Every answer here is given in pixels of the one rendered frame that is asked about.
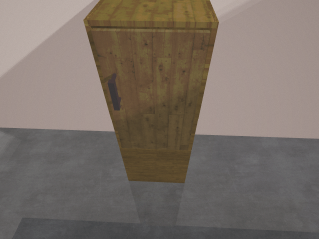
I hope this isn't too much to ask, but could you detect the cupboard door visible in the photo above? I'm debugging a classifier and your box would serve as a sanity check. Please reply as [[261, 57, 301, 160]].
[[91, 28, 211, 151]]

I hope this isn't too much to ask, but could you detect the handle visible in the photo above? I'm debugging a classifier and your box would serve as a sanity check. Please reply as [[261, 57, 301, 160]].
[[107, 73, 121, 111]]

